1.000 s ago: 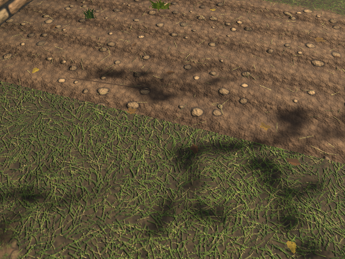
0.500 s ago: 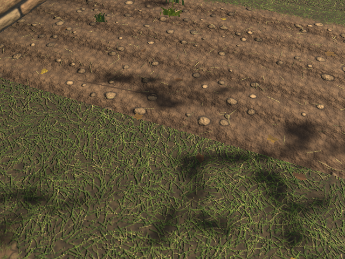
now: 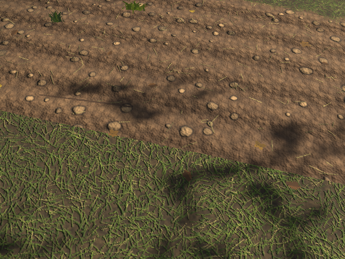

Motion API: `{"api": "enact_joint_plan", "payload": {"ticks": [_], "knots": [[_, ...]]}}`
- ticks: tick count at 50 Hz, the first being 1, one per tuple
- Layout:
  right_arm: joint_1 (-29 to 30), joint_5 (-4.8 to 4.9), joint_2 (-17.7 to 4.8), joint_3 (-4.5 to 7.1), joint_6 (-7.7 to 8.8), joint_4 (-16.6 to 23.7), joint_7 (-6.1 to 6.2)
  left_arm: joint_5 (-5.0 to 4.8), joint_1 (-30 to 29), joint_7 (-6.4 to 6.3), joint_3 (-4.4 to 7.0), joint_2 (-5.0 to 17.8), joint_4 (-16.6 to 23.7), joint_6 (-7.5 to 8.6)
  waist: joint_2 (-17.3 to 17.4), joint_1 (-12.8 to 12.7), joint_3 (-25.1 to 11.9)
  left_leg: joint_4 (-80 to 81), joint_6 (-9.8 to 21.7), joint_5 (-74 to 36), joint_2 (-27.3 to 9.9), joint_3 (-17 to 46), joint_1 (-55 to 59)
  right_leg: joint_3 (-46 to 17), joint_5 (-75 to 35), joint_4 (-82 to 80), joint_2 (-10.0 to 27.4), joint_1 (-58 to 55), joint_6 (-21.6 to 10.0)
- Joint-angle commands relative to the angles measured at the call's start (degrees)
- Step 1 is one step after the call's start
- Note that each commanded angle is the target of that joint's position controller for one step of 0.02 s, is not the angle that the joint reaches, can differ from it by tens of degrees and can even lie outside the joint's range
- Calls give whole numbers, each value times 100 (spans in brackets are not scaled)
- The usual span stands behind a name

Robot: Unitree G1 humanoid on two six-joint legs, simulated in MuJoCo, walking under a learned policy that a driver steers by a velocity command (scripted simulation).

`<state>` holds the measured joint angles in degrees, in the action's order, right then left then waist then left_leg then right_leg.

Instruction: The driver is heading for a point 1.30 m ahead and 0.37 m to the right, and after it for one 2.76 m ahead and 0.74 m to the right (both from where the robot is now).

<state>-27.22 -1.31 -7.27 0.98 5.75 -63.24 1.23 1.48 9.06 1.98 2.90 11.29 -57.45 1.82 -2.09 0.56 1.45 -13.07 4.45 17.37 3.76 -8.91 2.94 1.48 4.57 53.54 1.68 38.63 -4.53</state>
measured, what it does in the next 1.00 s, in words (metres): walks ahead, turning right: right foot, then left foot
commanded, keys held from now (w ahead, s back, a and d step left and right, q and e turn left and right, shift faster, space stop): w+e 0.88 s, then w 0.12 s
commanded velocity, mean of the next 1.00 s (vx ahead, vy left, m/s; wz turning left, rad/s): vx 0.49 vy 0.00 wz -0.53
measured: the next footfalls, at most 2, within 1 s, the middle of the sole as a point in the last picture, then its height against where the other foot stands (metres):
right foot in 0.18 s outside the picture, level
left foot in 0.70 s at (169, 227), level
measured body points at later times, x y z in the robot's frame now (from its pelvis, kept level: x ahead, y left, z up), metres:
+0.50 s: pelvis +0.27 -0.03 +0.00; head +0.30 -0.05 +0.45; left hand +0.32 +0.24 -0.13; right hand +0.38 -0.30 -0.11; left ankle +0.46 +0.13 -0.67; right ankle +0.21 -0.05 -0.74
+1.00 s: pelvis +0.55 -0.06 +0.01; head +0.58 -0.07 +0.46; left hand +0.82 +0.08 -0.11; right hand +0.42 -0.31 -0.12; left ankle +0.58 +0.03 -0.74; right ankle +0.53 -0.22 -0.66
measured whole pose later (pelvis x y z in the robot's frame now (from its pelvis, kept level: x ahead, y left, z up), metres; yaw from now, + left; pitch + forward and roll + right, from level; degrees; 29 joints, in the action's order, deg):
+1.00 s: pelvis +0.55 -0.06 +0.01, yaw -34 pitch +1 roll +1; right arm -20.8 -1.3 -13.9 3.0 5.7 -49.0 -0.5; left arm 2.2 9.7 3.0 3.9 16.6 -43.8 0.5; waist -3.1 1.9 1.3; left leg -16.7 2.3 11.9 0.8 -8.8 -6.3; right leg -3.3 10.8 59.9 1.7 37.5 -3.1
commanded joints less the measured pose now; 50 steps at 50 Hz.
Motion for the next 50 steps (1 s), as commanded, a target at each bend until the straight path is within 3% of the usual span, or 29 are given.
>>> {"api": "enact_joint_plan", "payload": {"ticks": [1,3,5,7,8,9,10,11,12,13,14,16,19,24,30,32,34,35,36,37,38,39,40,41,43,45,50], "knots": [[-269,24,-606,53,80,126,64,-15,-828,28,-106,-61,559,46,658,48,726,375,46,-3797,-1416,223,-551,522,-344,-1082,-162,-106,-32],[-365,27,-748,79,89,83,105,-28,-972,35,-108,20,689,50,663,39,646,123,36,-4751,-1530,50,-252,793,-197,-1539,-321,-487,-181],[-331,32,-905,128,90,83,163,-24,-582,6,-45,198,631,73,761,-179,304,-635,-33,-6347,-1609,-124,105,988,142,-1658,-617,-1084,-430],[-187,-3,-1090,195,20,159,204,-30,495,-33,82,428,328,107,933,-634,-293,-2141,-11,-6935,-1746,-172,221,922,545,-1807,-835,-2076,-745],[-65,13,-1169,232,-5,229,170,7,1169,-52,174,582,121,135,933,-972,-606,-3288,-1,-6254,-1713,-217,-120,736,452,-2296,-837,-2931,-944],[109,36,-1114,233,-7,423,96,78,1701,-108,319,936,69,123,446,-1275,-975,-5117,-14,-4181,-1430,-321,-1159,-469,1183,-2724,-11,-3962,-1316],[-124,88,-544,182,20,791,-36,30,1445,-115,447,1409,235,32,-1066,-713,-1482,-7433,-308,1302,-41,129,-3654,-3885,929,-3159,1732,-5623,-2361],[493,46,-942,224,86,1019,-100,-60,1366,-127,427,1344,237,-29,-44,-814,-1307,-7599,-154,917,-232,1158,-4596,-4330,1764,-3781,1717,-5482,-2386],[941,67,-988,224,167,1219,-139,-71,954,-170,359,1111,294,-22,190,-640,-509,-7103,-117,351,-581,1247,-4831,-3673,1763,-4046,1685,-4709,-2103],[964,75,-996,248,200,1223,-134,-52,718,-174,288,803,314,12,657,-334,13,-6440,-137,62,-793,1186,-4503,-3148,1001,-4187,1481,-3845,-1791],[996,-12,-947,259,128,1251,-111,-56,612,-201,239,673,334,84,758,-113,155,-6023,-228,33,-914,1220,-4092,-2678,179,-4160,1174,-3287,-1590],[811,-145,-764,225,-103,1258,-123,-105,622,-243,188,637,360,219,564,112,62,-5535,-428,23,-961,1176,-3563,-2058,-677,-4180,769,-2802,-1448],[1207,-170,-801,239,-290,1498,-166,-161,970,-233,238,935,328,302,255,90,110,-4840,-626,-372,-972,928,-3726,-1653,-1349,-4178,445,-2671,-1300],[2548,-120,-881,221,-345,2062,-234,-153,1674,-218,231,924,351,229,-97,-404,151,-3594,-725,-1448,-857,828,-4301,-1748,-1725,-4012,292,-3273,-850],[3544,-39,-956,126,-257,2596,-280,-56,2022,-299,262,1091,512,188,-261,-687,158,-2364,-612,-1424,-500,855,-4287,-2147,-2226,-3595,476,-4139,-868],[3200,2,-1098,150,-195,2605,-258,-44,1770,-342,289,1187,632,201,-345,-413,68,-1845,-467,-1253,-388,945,-3449,-2230,-2523,-3328,520,-4002,-671],[1946,26,-1420,279,-113,2263,-153,-58,1407,-284,326,1348,771,264,-223,185,-519,-1407,-248,-1074,-130,854,-1599,-2070,-3467,-2177,243,-3597,-384],[1093,-45,-1652,359,-37,2105,-64,-116,1306,-219,311,1270,855,324,13,599,-1068,-1271,-63,-1060,-617,1236,-248,-1879,-2737,-1001,-91,-2947,-265],[353,-228,-2159,465,-45,2135,41,-289,1550,-198,170,679,1100,353,925,688,-2004,-1208,264,-303,-2275,2957,1269,-1286,-87,750,-582,-1780,-110],[644,-198,-2307,521,-136,2146,-7,-303,2043,-222,179,756,1246,306,2051,202,-2384,-485,830,-185,-3090,5346,1523,-866,2711,1809,-1011,-651,-81],[1123,-142,-1750,439,-193,2269,-48,-111,1970,-264,209,1015,1051,190,1086,26,-1503,-438,845,607,-2912,4915,688,-859,2230,2280,-468,-278,-87],[1448,-92,-1249,313,-194,2309,-68,-31,1539,-201,196,966,1057,150,404,54,-728,-290,721,579,-2549,3923,-140,-769,1750,2091,-267,-276,-43],[1551,-107,-1099,259,-180,2260,-77,-26,1351,-146,185,838,1108,119,332,-30,-331,-85,545,82,-2252,3161,-696,-720,1532,1790,-98,-386,-11],[1459,-94,-1093,246,-141,2163,-61,48,1232,-87,190,805,1180,60,587,-85,-158,34,456,-404,-2061,2644,-996,-690,1458,1587,32,-467,27],[1263,-30,-1139,261,-30,2022,-98,70,1235,8,174,725,1231,-74,768,-165,-138,157,404,-1304,-1907,1986,-1203,-567,1329,1539,74,-583,62],[1078,27,-1172,282,71,1930,-148,72,940,74,153,670,1397,-126,751,-164,-128,288,483,-1829,-1920,1630,-1137,-573,1083,1417,122,-319,82],[742,-1,-1197,278,100,1703,-208,72,50,146,47,528,1710,-78,688,-68,96,497,504,-2204,-1679,822,-1005,-511,165,93,55,34,189]]}}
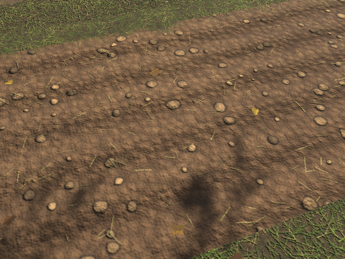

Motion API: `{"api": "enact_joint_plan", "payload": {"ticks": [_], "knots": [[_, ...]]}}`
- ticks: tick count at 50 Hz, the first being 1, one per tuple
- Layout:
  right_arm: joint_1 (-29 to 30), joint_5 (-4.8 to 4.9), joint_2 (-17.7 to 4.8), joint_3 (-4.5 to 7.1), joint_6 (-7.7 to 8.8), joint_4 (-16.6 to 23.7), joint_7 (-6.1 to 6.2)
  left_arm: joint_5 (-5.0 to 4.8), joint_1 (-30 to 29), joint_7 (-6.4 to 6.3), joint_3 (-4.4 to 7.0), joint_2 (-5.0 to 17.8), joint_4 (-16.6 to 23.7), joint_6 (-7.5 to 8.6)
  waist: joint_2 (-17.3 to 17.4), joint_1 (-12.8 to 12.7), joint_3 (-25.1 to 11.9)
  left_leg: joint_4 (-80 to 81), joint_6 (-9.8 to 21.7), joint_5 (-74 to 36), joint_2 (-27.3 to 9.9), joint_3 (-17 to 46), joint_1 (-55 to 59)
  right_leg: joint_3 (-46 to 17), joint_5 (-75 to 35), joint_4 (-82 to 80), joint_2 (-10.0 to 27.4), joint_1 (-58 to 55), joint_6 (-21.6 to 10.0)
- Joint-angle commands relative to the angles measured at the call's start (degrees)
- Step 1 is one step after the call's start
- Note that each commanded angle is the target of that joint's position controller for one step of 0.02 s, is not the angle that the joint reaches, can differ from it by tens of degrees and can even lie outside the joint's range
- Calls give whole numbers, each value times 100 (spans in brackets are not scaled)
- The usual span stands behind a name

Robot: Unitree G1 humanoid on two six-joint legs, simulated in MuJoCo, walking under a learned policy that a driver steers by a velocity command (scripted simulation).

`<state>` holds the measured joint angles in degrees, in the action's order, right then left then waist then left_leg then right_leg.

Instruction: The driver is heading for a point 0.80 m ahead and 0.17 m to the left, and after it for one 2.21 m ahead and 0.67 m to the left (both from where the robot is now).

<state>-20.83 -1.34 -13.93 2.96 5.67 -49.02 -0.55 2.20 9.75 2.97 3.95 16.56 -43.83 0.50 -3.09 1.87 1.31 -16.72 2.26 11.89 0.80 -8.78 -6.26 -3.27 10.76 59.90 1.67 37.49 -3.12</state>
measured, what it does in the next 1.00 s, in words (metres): walks ahead, turning left: right foot, then left foot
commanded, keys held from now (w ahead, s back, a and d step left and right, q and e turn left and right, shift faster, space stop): w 0.22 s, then w+q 0.78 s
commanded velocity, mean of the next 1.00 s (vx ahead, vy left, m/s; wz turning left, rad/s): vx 0.50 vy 0.00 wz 0.24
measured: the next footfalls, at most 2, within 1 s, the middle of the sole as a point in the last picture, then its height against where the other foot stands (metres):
right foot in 0.22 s outside the picture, level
left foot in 0.76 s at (150, 246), level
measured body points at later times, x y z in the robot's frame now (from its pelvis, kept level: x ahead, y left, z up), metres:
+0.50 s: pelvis +0.26 -0.05 +0.00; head +0.27 -0.07 +0.45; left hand +0.27 +0.21 -0.12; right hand +0.34 -0.31 -0.14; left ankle +0.32 +0.11 -0.67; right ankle +0.21 -0.12 -0.75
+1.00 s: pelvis +0.52 +0.03 +0.00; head +0.54 +0.05 +0.44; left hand +0.57 +0.31 -0.12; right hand +0.65 -0.23 -0.13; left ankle +0.50 +0.06 -0.75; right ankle +0.62 -0.14 -0.66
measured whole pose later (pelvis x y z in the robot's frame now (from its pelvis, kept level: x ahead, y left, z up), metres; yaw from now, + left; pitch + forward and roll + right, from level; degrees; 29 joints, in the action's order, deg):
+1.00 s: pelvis +0.52 +0.03 +0.00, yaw +20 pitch +1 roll +0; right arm -19.0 0.0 -15.6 4.2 2.1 -48.6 -0.8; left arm 2.7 9.0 0.7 2.0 14.2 -43.3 2.3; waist -1.4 1.0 2.7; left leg -20.5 8.1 10.6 8.3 1.3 -10.4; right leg -2.5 14.8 61.4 7.2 35.0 2.0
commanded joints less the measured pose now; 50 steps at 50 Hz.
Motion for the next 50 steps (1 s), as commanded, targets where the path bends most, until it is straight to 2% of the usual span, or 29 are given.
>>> {"api": "enact_joint_plan", "payload": {"ticks": [1,4,7,9,10,11,12,13,14,15,16,17,19,22,25,28,32,35,36,37,38,39,40,41,42,43,44,46,50], "knots": [[79,17,-546,80,102,252,-39,-1,-231,65,-97,-44,409,74,807,-161,143,873,680,-1707,-1306,636,-126,107,-664,-1003,44,-23,59],[-210,49,-710,108,64,110,-18,3,-865,110,-186,-103,607,117,844,18,221,882,646,-1888,-1364,446,-23,572,-737,-2010,30,-510,21],[-540,48,-853,134,-36,-95,9,31,-1081,65,-189,-9,704,155,869,61,256,581,635,-2495,-1584,509,575,761,-226,-2552,-33,-702,-161],[-593,54,-942,140,-117,-192,31,72,-690,-1,-151,63,582,217,925,-150,-1,-207,567,-3893,-1579,391,860,912,174,-2936,-305,-1383,-355],[-587,89,-919,118,-163,-229,40,114,53,-47,-103,121,323,285,779,-504,-412,-1135,462,-4256,-1402,178,732,977,-69,-3395,-477,-2364,-484],[-567,110,-772,57,-167,-144,47,207,969,-117,0,389,28,342,566,-842,-1043,-2274,335,-3283,-1202,57,-81,478,-26,-3366,-47,-3813,-659],[-704,235,-198,-98,-142,223,-22,304,1672,-217,143,1019,-15,366,-616,-969,-1872,-4300,92,-426,-560,-106,-2037,-1927,483,-3584,1800,-5653,-1171],[-739,170,-515,18,-179,212,6,41,1740,-278,226,1214,-58,288,-834,-910,-2059,-5415,81,1900,24,560,-2954,-3432,-102,-4256,2444,-5631,-1518],[-280,110,-687,92,-225,249,29,-64,1334,-293,162,939,-67,283,-219,-769,-1203,-5630,156,1518,-290,1085,-3315,-2403,-325,-4208,2095,-5015,-1324],[-134,134,-517,44,-196,261,-6,-77,964,-281,51,552,-68,332,-109,-556,-577,-5311,174,1089,-472,1124,-3211,-1627,-572,-4423,1805,-4178,-1092],[-162,129,-456,52,-226,168,-23,-71,691,-264,-23,287,-70,377,-22,-357,-269,-4938,162,827,-604,1116,-2935,-1082,-592,-4684,1516,-3614,-800],[-273,30,-429,64,-305,90,-48,-102,567,-276,-70,136,-106,420,-169,-193,-82,-4745,110,672,-658,1111,-2684,-707,-697,-4868,1320,-3200,-627],[-418,-33,-319,80,-432,-17,-131,-103,621,-292,-82,96,-177,527,-192,-76,-70,-4774,48,353,-596,1076,-2491,-285,-1036,-5096,1197,-2975,-572],[64,-22,-236,102,-496,116,-194,-132,841,-307,-35,207,-338,627,-98,-61,140,-4611,-18,-229,-646,1080,-3030,238,-1396,-5300,1163,-3075,-565],[649,-34,-211,93,-499,306,-217,-124,1047,-329,-49,156,-460,631,-64,-150,311,-4076,-66,-784,-642,1018,-3459,659,-1678,-5319,1115,-3268,-564],[1247,-49,-109,15,-469,515,-274,-130,1151,-358,-55,194,-548,625,-76,-269,422,-3079,-31,-1280,-569,702,-3294,1082,-1997,-5258,1059,-3382,-498],[1844,-80,-112,-41,-450,817,-341,-109,1523,-431,-28,355,-759,560,-32,-436,526,-2179,249,-1032,-407,246,-3122,1394,-2893,-4962,1262,-4052,-420],[1523,-90,-251,21,-464,816,-288,-80,1439,-492,15,590,-797,477,-218,-209,170,-1972,602,-210,78,-101,-2418,1669,-5330,-3920,1330,-4503,-312],[1128,-94,-346,73,-456,731,-257,-60,1381,-504,42,687,-792,423,-265,-19,-91,-1919,748,116,285,-155,-1980,1716,-5886,-3204,1342,-4553,-311],[539,-108,-485,153,-418,574,-221,-58,1349,-502,65,768,-766,366,-232,232,-458,-1670,898,265,456,-88,-1253,1720,-5686,-2212,1334,-4365,-297],[-305,-175,-757,284,-372,326,-152,-85,1226,-477,66,778,-673,345,88,672,-913,-1196,1133,170,307,384,61,1786,-4455,-754,1178,-3519,-154],[-564,-191,-1464,487,-386,316,-61,-174,1384,-402,-59,202,-340,380,1189,517,-1432,-1043,1770,401,-1318,2803,1726,1801,-603,1352,459,-1397,126],[-420,6,-1710,538,-432,422,-91,-153,1101,-333,-20,342,-44,435,1276,408,-1843,-150,2385,-131,-2105,5344,2315,598,1994,2524,-472,2,268],[-226,91,-1544,509,-472,378,-56,-110,531,-299,-33,374,89,487,625,414,-1120,-4,2167,-190,-1944,4450,1862,44,1404,2445,-16,560,217],[21,108,-1215,420,-468,359,-16,-150,489,-287,-72,334,116,554,359,208,-460,102,1923,-578,-1785,3764,1021,119,931,1944,209,469,209],[279,93,-969,348,-445,383,3,-117,571,-298,-64,312,43,549,95,-61,-124,192,1624,-1077,-1445,3234,381,126,769,1389,387,144,227],[462,133,-820,295,-411,404,26,-12,669,-300,-71,295,37,451,153,-259,-24,264,1478,-1516,-1154,2829,-78,113,736,1055,471,-206,309],[465,149,-786,261,-297,437,8,82,820,-257,-82,226,27,243,318,-380,-183,324,1445,-2128,-893,2457,-382,192,691,738,478,-563,448],[60,139,-998,311,-231,381,3,64,137,-213,-102,169,317,123,499,-207,-42,481,1309,-2027,-651,2325,-405,331,-6,-168,478,-115,640]]}}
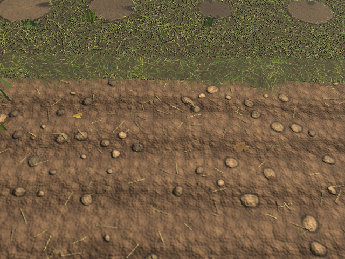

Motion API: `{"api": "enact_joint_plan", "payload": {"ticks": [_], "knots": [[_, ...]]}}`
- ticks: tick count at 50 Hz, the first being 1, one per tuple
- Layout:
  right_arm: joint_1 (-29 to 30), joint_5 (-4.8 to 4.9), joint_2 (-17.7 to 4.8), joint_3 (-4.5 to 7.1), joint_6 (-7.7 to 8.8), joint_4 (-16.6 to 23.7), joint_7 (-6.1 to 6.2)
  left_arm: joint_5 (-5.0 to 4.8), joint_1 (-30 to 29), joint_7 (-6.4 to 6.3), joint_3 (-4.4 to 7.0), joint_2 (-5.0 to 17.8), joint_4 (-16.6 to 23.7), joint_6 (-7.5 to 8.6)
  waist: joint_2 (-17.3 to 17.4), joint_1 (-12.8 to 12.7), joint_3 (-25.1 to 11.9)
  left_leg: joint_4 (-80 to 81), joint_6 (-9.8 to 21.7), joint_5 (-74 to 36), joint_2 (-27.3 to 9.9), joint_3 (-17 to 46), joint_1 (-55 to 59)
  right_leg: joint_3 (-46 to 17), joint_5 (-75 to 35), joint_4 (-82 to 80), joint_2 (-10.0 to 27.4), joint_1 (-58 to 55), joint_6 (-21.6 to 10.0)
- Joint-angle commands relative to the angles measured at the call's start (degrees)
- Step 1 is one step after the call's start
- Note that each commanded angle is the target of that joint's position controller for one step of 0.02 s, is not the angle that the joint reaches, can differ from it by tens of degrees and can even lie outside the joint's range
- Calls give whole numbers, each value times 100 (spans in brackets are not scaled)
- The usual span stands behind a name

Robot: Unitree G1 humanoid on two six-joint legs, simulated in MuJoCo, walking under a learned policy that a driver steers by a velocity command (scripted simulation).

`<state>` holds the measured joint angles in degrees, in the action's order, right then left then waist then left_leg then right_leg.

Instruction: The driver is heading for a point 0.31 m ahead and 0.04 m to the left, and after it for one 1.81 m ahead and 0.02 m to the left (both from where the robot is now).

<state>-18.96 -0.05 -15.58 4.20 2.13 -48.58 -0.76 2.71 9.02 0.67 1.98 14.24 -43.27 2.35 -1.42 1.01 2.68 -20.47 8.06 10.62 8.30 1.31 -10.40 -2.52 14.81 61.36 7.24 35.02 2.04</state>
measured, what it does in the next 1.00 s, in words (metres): walks ahead, turning left: right foot, then left foot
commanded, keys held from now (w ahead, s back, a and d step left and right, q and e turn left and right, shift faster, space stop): w+q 0.60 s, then w+e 0.40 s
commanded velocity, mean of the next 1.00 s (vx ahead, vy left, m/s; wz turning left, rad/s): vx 0.50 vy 0.00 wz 0.34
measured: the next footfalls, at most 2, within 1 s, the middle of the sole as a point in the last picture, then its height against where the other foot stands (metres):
right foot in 0.28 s outside the picture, level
left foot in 0.80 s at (127, 246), level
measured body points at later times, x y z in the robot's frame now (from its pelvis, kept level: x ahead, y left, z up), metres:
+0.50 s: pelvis +0.28 -0.05 +0.00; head +0.30 -0.06 +0.45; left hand +0.29 +0.24 -0.10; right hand +0.46 -0.28 -0.12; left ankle +0.22 +0.07 -0.66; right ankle +0.31 -0.13 -0.74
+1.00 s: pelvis +0.50 +0.09 +0.00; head +0.52 +0.11 +0.45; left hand +0.45 +0.34 -0.14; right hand +0.67 -0.13 -0.11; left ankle +0.48 +0.16 -0.74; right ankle +0.52 -0.07 -0.66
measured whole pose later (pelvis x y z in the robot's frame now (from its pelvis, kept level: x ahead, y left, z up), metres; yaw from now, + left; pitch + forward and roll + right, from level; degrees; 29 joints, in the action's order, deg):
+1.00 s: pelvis +0.50 +0.09 +0.00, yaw +18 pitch +1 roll -1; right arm -14.9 -1.5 -13.1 1.6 4.3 -46.3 -0.1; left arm 1.0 19.3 1.5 3.0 14.7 -50.3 1.1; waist -1.6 -0.9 2.0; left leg -21.5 4.0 11.5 0.5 -8.1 -10.9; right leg -0.3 17.1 63.1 3.5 27.3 -3.1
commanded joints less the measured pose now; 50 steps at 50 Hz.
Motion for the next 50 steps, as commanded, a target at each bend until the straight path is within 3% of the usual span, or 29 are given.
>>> {"api": "enact_joint_plan", "payload": {"ticks": [1,6,9,11,13,14,15,16,17,18,19,20,22,24,30,33,36,38,39,40,41,42,43,44,45,47,50], "knots": [[-250,10,-826,186,114,327,27,5,-45,20,95,418,346,-66,392,-24,-123,865,679,-1801,-1380,1368,115,253,-613,-602,-92,294,149],[-731,-17,-883,206,85,313,63,-49,-999,69,35,411,676,-11,528,370,-86,613,557,-1858,-1396,1627,786,199,-1251,-1866,-331,535,143],[-834,-75,-954,219,77,356,104,-94,-1325,86,6,471,855,67,577,454,-76,298,515,-2313,-1509,1843,1033,182,-1181,-2424,-524,308,44],[-610,-92,-1043,238,85,450,142,-117,-1059,68,34,602,847,117,646,243,-108,78,331,-2453,-1576,2021,907,88,-965,-2849,-620,-379,-86],[-251,-99,-1142,253,115,556,117,-137,-95,-18,131,827,576,176,616,-231,-430,-682,82,-3118,-1395,2020,494,190,-570,-3203,-887,-1875,-267],[-188,-50,-1055,224,154,560,63,-88,649,-90,206,1006,406,252,270,-633,-852,-1790,-67,-2948,-1003,1719,138,24,-654,-3547,-652,-2984,-429],[-278,7,-569,81,199,741,27,50,1582,-201,297,1440,393,280,-433,-914,-1788,-3457,-194,-1261,-634,1207,-536,-1381,701,-3748,761,-4285,-702],[-965,124,-284,21,167,925,35,98,1310,-198,388,1879,436,202,-1819,-340,-2040,-4650,-326,2267,154,645,-2214,-4095,1074,-4576,1913,-5029,-1273],[-882,-84,-735,59,57,691,90,-11,951,-161,327,1348,485,136,-830,-214,-1377,-5187,-287,1833,-440,647,-2664,-4090,1709,-4582,1782,-4366,-1319],[-486,-128,-774,75,24,677,35,-63,626,-139,204,847,537,126,-196,-214,-730,-5100,-318,1270,-644,568,-2604,-3100,1481,-4649,1485,-3646,-1210],[-265,-126,-673,54,2,699,-17,-60,480,-119,146,641,493,136,-27,-162,-394,-4870,-381,965,-814,497,-2472,-2232,665,-4770,1175,-3165,-1096],[-171,-174,-622,53,-48,716,-72,-65,515,-130,128,602,426,166,-266,-128,-281,-4702,-433,860,-947,435,-2368,-1624,63,-4855,949,-2926,-992],[-181,-208,-552,36,-168,725,-163,-127,671,-110,133,618,277,274,-531,-57,-266,-4664,-509,696,-1009,322,-2227,-903,-942,-4962,751,-2735,-943],[71,-201,-494,18,-220,841,-221,-179,808,-67,163,662,183,366,-478,-40,-261,-4638,-546,463,-1059,291,-2487,-493,-1526,-5063,776,-2831,-1013],[1165,-190,-311,-77,-219,1208,-324,-169,1107,-52,201,701,-55,355,-354,-207,11,-3520,-667,-579,-1167,2,-3084,592,-2097,-5228,635,-3114,-1012],[1706,-210,-93,-201,-150,1349,-355,-161,1423,-25,176,708,-265,354,-354,-369,150,-2265,-567,-790,-1026,-201,-2530,789,-2231,-5295,589,-3018,-1014],[1969,-256,-168,-225,-107,1408,-316,-206,1690,-30,193,876,-522,262,-372,-379,224,-1532,-403,-354,-964,-560,-2168,662,-2850,-5124,714,-3440,-1073],[1779,-284,-244,-207,-38,1337,-239,-203,1736,-37,204,1007,-656,198,-412,-235,69,-1202,-256,91,-764,-686,-1645,596,-4248,-4534,754,-3726,-1058],[1243,-300,-319,-168,23,1161,-190,-208,1709,-41,210,1071,-708,175,-397,34,-243,-911,-164,120,-603,-698,-968,632,-4903,-3852,675,-3765,-997],[310,-367,-468,-95,106,832,-121,-254,1653,-41,180,1012,-719,160,-219,463,-798,-565,-35,-252,-620,-616,354,791,-4615,-2782,439,-3318,-878],[-695,-494,-952,38,150,638,-16,-283,1562,-19,83,719,-472,189,384,836,-1628,-521,211,182,-1920,683,1968,896,-2494,-1140,148,-2106,-766],[-708,-439,-1504,157,126,675,56,-382,2129,23,-43,71,-276,171,1687,470,-2303,1,764,13,-3583,3212,3217,783,1741,664,-829,-180,-575],[-600,-229,-1277,152,97,695,85,-259,1676,-66,160,760,-411,80,678,643,-1925,128,665,-130,-3370,3011,2563,-52,1406,1057,-673,91,-663],[-161,-194,-895,27,118,632,87,-292,1392,-41,171,662,-327,94,643,359,-1049,279,476,-435,-3047,2035,1812,-117,930,911,-456,176,-699],[110,-173,-555,-61,161,596,58,-295,1375,-22,149,528,-396,96,573,173,-584,548,268,-747,-2757,1424,1188,-34,622,587,-299,33,-667],[389,-126,-259,-145,235,556,79,-155,1570,41,171,427,-571,-57,787,-114,-279,893,-7,-876,-2370,638,495,37,301,335,-189,-378,-550],[244,-81,-336,-105,389,403,101,-135,1317,155,197,250,-496,-189,658,-240,-143,1165,18,-1303,-2310,92,348,99,-149,325,-188,-185,-468]]}}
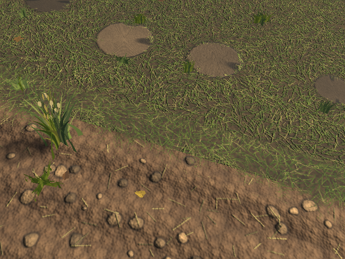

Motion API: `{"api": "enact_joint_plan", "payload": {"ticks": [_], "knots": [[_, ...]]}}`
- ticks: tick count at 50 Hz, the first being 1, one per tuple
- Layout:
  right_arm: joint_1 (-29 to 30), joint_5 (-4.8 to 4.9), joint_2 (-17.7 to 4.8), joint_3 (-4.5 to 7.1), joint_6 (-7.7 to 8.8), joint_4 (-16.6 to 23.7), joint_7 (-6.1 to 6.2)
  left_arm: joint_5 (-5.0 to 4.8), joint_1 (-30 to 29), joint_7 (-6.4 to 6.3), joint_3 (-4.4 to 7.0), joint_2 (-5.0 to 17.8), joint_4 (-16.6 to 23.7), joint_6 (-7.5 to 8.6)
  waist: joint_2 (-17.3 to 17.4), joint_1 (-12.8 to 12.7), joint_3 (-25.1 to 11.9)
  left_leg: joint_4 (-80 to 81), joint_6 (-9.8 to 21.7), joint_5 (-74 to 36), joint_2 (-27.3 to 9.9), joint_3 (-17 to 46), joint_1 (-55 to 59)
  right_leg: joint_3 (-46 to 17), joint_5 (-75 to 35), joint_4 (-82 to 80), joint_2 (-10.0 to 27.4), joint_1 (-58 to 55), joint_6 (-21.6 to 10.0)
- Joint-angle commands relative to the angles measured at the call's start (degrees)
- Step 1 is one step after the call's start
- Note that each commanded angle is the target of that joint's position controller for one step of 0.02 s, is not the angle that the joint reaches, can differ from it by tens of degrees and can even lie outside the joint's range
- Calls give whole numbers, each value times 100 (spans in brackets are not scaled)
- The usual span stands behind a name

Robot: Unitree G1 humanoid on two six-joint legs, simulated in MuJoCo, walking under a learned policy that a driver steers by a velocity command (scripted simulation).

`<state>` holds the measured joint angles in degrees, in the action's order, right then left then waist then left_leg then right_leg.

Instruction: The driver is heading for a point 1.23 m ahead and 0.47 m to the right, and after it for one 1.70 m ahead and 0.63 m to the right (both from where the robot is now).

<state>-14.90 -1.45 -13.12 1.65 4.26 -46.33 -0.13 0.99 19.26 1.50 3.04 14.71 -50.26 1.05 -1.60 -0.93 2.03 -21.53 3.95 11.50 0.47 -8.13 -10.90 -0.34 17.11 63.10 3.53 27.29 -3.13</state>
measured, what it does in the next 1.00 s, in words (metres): walks ahead, turning right: right foot, then left foot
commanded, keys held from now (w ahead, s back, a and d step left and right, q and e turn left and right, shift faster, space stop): w+e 0.96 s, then w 0.04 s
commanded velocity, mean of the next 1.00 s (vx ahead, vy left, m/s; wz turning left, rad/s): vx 0.50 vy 0.00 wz -0.54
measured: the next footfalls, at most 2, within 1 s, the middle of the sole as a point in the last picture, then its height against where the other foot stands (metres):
right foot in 0.34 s outside the picture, level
left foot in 0.88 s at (198, 213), level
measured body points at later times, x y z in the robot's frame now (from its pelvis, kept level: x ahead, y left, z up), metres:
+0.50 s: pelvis +0.25 -0.07 -0.01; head +0.29 -0.09 +0.44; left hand +0.43 +0.17 -0.13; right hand +0.27 -0.35 -0.14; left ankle +0.22 +0.09 -0.65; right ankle +0.28 -0.12 -0.75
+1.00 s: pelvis +0.53 -0.12 -0.01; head +0.56 -0.13 +0.44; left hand +0.73 +0.09 -0.14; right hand +0.53 -0.43 -0.10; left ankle +0.64 -0.07 -0.75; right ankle +0.37 -0.15 -0.66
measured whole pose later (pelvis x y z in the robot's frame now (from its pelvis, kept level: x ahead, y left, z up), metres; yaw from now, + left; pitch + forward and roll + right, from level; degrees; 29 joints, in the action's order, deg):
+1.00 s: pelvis +0.53 -0.12 -0.01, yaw -35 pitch +1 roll +0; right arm -8.4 -2.2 -14.9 1.7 3.3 -41.2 0.4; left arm 1.2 19.7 0.8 4.1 18.1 -46.5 1.7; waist -2.0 -2.7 2.2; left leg -29.6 1.8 10.5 0.7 -2.9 -20.0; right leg -4.4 22.3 63.8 -4.7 18.6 -4.6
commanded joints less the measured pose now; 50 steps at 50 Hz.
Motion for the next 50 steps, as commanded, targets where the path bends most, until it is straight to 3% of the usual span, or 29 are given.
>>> {"api": "enact_joint_plan", "payload": {"ticks": [1,6,9,12,15,16,17,18,19,20,21,22,24,26,28,31,36,39,41,43,44,45,46,47,48,49,50], "knots": [[-227,64,-609,169,201,129,49,48,93,99,92,174,266,-76,655,-34,-10,1349,439,-1389,-1525,877,424,-106,-587,99,223,789,75],[-524,35,-558,170,200,-111,76,70,-893,193,41,90,598,-70,572,100,300,1415,457,-1623,-1417,135,615,62,-1531,-1022,237,1278,144],[-722,34,-700,205,186,-240,107,98,-1511,264,-31,47,837,-51,572,252,420,1374,421,-1921,-1501,-190,808,407,-1786,-1947,155,1037,21],[-930,25,-830,242,116,-390,141,126,-1801,289,-31,125,1008,-50,523,306,455,1050,335,-2728,-1627,-429,1363,689,-1363,-2455,-4,879,-227],[-861,3,-1084,298,9,-439,186,136,-1374,213,49,276,960,-57,704,45,42,-182,226,-5260,-1649,-687,1773,1030,-440,-2634,-553,68,-585],[-828,-3,-1180,325,-57,-437,187,131,-862,171,114,379,832,-27,707,-178,-280,-1064,218,-5579,-1641,-714,1743,1045,-168,-2768,-774,-499,-735],[-756,21,-1219,331,-104,-392,172,170,-25,101,217,537,571,35,497,-571,-761,-2364,100,-4924,-1534,-792,1251,912,-337,-3249,-938,-1649,-915],[-798,6,-980,264,-92,-209,151,222,721,2,403,1103,396,52,-117,-817,-1329,-4124,-90,-2700,-1308,-783,-28,-534,267,-3515,86,-3048,-1219],[-788,89,-516,201,-34,243,35,70,334,-27,552,1717,534,-12,-1478,-351,-1724,-6230,-481,1892,130,-151,-2559,-3942,184,-4386,1522,-4493,-2158],[-89,17,-900,231,39,387,16,-47,393,-40,537,1605,592,-74,-333,-636,-1531,-6344,-431,1564,-107,933,-3218,-3919,-308,-4772,1551,-4352,-2093],[109,92,-778,189,114,449,-6,-58,135,-96,463,1334,532,-69,-48,-451,-842,-6038,-376,1026,-393,997,-3317,-3081,-845,-4744,1472,-3708,-1958],[-33,97,-744,174,155,360,14,-64,-56,-114,376,1012,486,-35,340,-144,-353,-5397,-369,747,-602,981,-2955,-2514,-1632,-4799,1198,-2877,-1680],[-213,-93,-690,163,-27,301,13,-96,-420,-141,276,732,538,62,298,213,-230,-4756,-475,677,-757,1036,-2254,-1755,-2321,-4913,671,-2063,-1401],[-265,-153,-621,157,-206,315,-28,-122,-326,-108,265,770,519,181,209,289,-300,-4421,-588,637,-721,941,-2099,-1519,-2691,-4989,464,-1837,-1405],[28,-138,-564,140,-274,433,-55,-105,-141,-93,301,918,488,225,132,230,-206,-3965,-678,299,-706,856,-2281,-1438,-2513,-5115,334,-1717,-1358],[793,-116,-590,131,-286,685,-65,-104,216,-92,305,934,434,219,-37,-39,12,-3103,-768,-372,-680,843,-2742,-1540,-2193,-5202,240,-1900,-1203],[1668,-63,-582,72,-222,975,-116,-74,703,-134,318,984,378,203,-173,-404,15,-1978,-732,-986,-422,875,-2887,-1742,-2531,-4882,243,-2534,-1059],[1953,-23,-644,49,-146,1141,-129,-18,804,-184,329,1057,398,190,-250,-462,30,-1473,-622,-863,-238,899,-2638,-1962,-3008,-4560,350,-2768,-991],[1611,-4,-775,80,-96,1098,-109,-1,556,-224,350,1155,482,194,-330,-218,-6,-1051,-485,-587,-130,968,-1887,-2111,-3199,-4320,394,-2608,-799],[486,3,-1006,188,-21,767,-10,-12,217,-183,360,1244,567,230,-210,334,-444,-620,-283,-292,136,833,-216,-2005,-3942,-3296,110,-2181,-543],[-304,-74,-1260,273,57,624,70,-68,191,-124,311,1075,599,276,183,709,-990,-387,-75,-89,-381,1285,1040,-1683,-3404,-2041,-296,-1648,-391],[-1022,-224,-1733,370,59,666,168,-203,447,-114,159,498,800,310,1043,810,-1881,-114,266,1222,-1982,3125,2469,-1056,-974,-302,-828,-535,-221],[-681,-153,-1906,433,-35,649,142,-151,833,-118,150,578,949,272,2147,340,-2072,679,768,1515,-2679,5466,2631,-668,1464,593,-1212,657,-176],[-196,-101,-1310,330,-90,763,111,3,682,-161,188,882,704,161,942,209,-1120,662,736,2078,-2485,4830,1806,-732,983,995,-663,981,-197],[68,-50,-891,226,-92,777,88,42,302,-90,186,864,700,131,359,228,-526,735,639,1725,-2153,3866,1090,-635,523,829,-485,880,-162],[162,-61,-725,171,-78,718,70,47,177,-36,161,723,725,110,374,140,-253,889,507,986,-1839,3134,619,-587,292,536,-336,702,-123],[70,-45,-692,150,-28,597,73,117,96,15,149,653,762,65,638,95,-124,964,462,388,-1629,2622,362,-571,220,331,-232,591,-79]]}}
